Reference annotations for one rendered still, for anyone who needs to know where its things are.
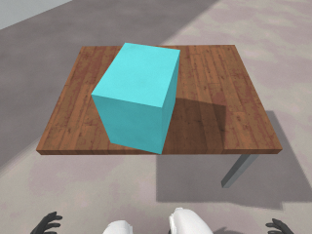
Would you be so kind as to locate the table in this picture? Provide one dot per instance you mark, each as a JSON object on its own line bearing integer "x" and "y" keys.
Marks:
{"x": 217, "y": 110}

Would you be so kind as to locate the right robot thigh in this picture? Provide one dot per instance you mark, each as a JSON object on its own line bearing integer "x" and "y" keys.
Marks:
{"x": 185, "y": 221}

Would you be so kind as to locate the left robot thigh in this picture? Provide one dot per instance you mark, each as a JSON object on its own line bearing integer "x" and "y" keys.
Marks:
{"x": 119, "y": 227}

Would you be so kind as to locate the carton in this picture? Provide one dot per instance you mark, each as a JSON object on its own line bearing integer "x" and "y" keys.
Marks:
{"x": 136, "y": 96}

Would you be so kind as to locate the robot left hand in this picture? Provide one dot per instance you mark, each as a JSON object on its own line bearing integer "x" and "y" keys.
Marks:
{"x": 45, "y": 225}

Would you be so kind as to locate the robot thigh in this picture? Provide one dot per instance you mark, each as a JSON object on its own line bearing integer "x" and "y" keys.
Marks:
{"x": 185, "y": 221}
{"x": 119, "y": 227}

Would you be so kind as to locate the robot right hand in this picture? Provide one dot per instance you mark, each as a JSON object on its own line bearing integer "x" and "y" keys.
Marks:
{"x": 278, "y": 224}

